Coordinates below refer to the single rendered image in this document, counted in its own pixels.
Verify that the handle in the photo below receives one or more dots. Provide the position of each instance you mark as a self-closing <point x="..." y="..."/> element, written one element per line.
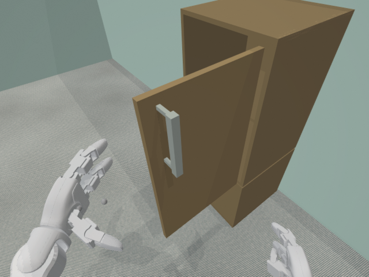
<point x="174" y="140"/>

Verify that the robot left forearm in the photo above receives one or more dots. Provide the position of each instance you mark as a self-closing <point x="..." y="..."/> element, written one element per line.
<point x="44" y="255"/>

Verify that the robot left hand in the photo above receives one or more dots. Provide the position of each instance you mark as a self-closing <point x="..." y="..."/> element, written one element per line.
<point x="70" y="190"/>

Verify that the robot right hand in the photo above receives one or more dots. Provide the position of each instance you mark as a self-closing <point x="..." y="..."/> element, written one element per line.
<point x="294" y="262"/>

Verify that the cupboard door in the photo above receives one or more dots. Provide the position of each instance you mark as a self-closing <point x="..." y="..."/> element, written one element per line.
<point x="214" y="106"/>

